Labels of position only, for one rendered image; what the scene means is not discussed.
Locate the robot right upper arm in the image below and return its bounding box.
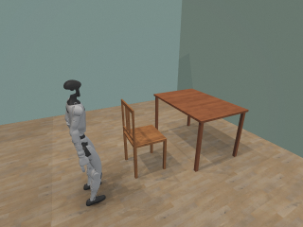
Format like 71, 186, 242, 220
69, 105, 83, 136

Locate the chair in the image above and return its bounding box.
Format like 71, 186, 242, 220
121, 98, 167, 179

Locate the right robot shin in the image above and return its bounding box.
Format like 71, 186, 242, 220
90, 172, 102, 201

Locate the robot torso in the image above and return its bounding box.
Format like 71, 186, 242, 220
65, 102, 88, 146

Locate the robot right hand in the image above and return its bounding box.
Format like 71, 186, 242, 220
79, 156, 92, 172

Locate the table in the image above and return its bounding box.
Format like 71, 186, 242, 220
154, 88, 249, 172

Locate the robot left upper arm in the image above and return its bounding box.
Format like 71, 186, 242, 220
64, 98, 70, 123

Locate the robot right forearm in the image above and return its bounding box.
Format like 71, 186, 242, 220
71, 131, 85, 158

